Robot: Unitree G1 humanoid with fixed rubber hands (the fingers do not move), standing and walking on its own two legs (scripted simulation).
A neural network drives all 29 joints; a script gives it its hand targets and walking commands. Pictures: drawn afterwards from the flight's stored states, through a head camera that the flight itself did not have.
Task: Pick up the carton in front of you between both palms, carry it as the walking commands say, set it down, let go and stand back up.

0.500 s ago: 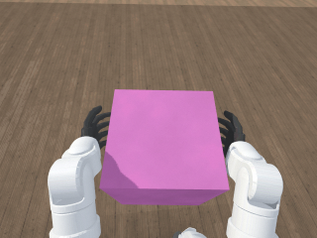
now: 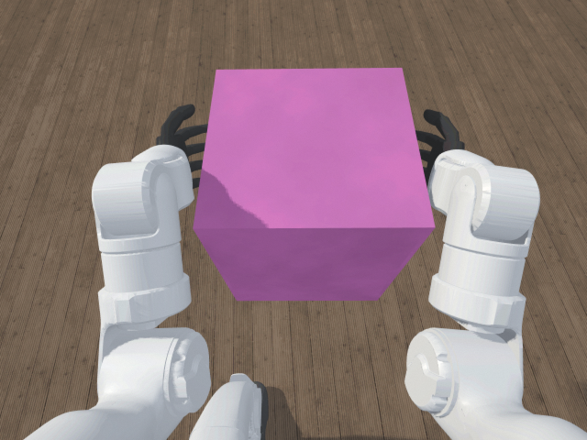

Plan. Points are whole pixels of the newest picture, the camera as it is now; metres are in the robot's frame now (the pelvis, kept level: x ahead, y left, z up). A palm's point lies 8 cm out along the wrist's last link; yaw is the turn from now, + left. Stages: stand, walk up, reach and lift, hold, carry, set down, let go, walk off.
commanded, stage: carry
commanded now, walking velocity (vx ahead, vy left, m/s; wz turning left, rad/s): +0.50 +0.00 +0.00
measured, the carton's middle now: (307, 200) +0.40 +0.01 +0.08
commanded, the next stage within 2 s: none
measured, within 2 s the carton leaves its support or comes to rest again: neither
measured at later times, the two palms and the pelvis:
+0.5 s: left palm out of the picture +0.73 +0.13 +0.19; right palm out of the picture +0.73 -0.16 +0.18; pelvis +0.34 -0.01 +0.01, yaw +1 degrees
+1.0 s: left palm out of the picture +1.02 +0.16 +0.19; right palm out of the picture +1.01 -0.14 +0.19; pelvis +0.63 +0.02 +0.05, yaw +0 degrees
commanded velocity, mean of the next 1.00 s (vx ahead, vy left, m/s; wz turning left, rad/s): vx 0.50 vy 0.00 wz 0.00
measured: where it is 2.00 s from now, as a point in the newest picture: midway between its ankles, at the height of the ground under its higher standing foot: (308, 145)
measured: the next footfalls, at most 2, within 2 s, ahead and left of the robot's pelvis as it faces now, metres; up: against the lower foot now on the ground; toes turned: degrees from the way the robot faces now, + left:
left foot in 0.06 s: +0.23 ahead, +0.10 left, +0.02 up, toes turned +5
right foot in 0.46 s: +0.49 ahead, -0.10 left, +0.04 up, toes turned -4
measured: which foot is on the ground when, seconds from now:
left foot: up 0.00-0.04, down 0.06-0.48, up 0.50-0.86, down 0.88-1.00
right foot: down 0.00-0.08, up 0.10-0.44, down 0.46-0.90, up 0.92-1.00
